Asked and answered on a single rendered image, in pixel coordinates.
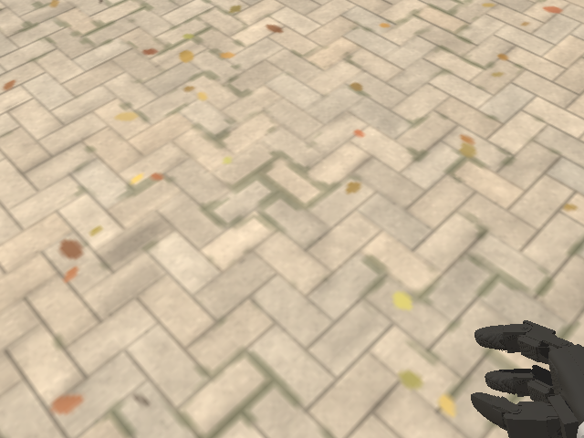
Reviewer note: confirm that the robot right hand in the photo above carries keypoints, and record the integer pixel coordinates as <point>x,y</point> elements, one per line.
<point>557,406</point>

